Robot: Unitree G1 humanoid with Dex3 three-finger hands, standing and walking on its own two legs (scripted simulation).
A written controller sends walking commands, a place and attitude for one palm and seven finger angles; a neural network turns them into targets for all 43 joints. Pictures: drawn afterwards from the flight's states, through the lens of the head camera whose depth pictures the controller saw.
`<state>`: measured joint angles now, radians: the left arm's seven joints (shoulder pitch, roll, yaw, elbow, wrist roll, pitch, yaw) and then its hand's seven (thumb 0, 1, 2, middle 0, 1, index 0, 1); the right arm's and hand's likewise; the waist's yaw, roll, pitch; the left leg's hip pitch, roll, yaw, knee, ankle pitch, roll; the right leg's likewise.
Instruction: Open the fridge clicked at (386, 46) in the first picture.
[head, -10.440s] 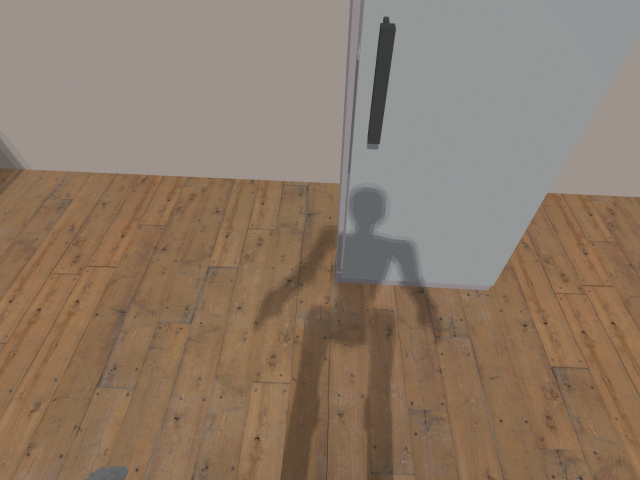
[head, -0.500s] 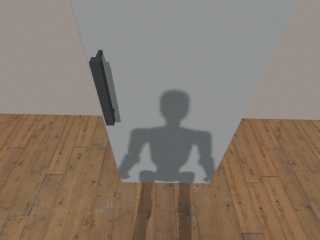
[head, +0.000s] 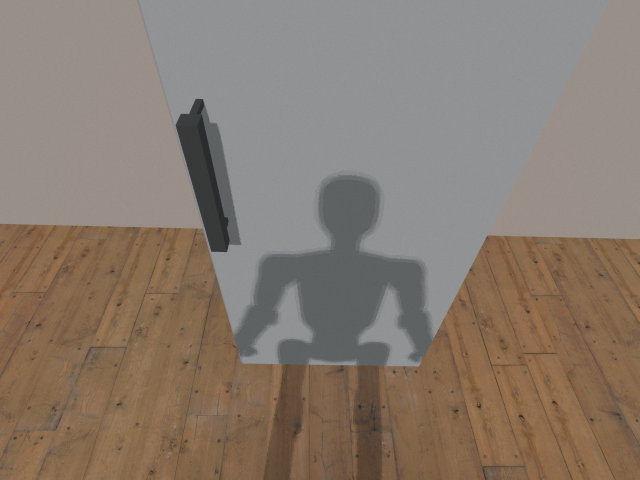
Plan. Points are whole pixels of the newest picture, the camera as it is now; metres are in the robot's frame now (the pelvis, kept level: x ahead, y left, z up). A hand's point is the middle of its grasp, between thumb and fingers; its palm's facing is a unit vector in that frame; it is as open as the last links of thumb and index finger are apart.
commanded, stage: look again from close up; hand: left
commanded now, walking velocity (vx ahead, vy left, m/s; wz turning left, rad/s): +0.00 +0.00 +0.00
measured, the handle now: (210, 182) +0.52 +0.21 +0.07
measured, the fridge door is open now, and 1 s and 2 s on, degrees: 0 0 0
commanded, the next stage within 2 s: raise the hand to about handle height in 0.46 s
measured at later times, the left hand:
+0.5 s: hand out of the picture +0.07 +0.24 -0.16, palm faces -0.02 -0.95 -0.31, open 7.4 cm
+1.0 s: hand (134, 459) +0.16 +0.24 -0.07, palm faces +0.12 -0.99 -0.02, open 8.7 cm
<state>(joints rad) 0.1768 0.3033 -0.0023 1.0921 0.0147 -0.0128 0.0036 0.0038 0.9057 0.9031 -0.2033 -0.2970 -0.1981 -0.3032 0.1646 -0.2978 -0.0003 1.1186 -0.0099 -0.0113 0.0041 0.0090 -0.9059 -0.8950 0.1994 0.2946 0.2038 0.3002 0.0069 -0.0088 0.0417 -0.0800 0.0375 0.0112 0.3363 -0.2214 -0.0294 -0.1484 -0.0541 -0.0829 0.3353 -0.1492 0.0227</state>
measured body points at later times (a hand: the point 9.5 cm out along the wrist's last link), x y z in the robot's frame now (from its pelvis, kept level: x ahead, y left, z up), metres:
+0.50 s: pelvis +0.01 +0.00 +0.00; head +0.01 +0.00 +0.45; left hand +0.07 +0.29 -0.14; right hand +0.08 -0.29 -0.13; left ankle -0.02 +0.14 -0.75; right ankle +0.02 -0.13 -0.75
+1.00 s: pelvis -0.04 -0.01 -0.12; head +0.02 +0.00 +0.33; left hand +0.14 +0.30 -0.07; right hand +0.18 -0.25 -0.16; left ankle -0.02 +0.14 -0.75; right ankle +0.02 -0.13 -0.75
